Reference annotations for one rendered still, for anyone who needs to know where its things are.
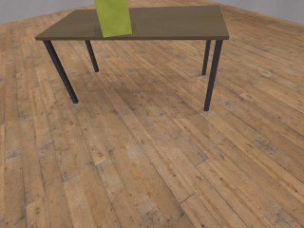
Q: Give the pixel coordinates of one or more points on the table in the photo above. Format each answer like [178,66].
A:
[147,24]

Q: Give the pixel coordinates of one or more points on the carton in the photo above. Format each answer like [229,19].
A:
[114,17]

